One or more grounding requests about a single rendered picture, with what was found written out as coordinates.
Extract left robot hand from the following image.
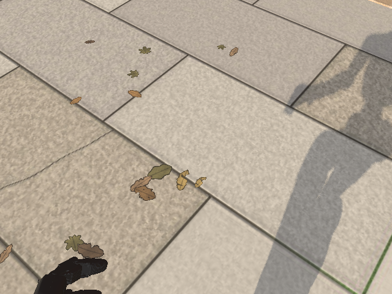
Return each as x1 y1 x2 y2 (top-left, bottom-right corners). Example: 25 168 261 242
34 257 108 294

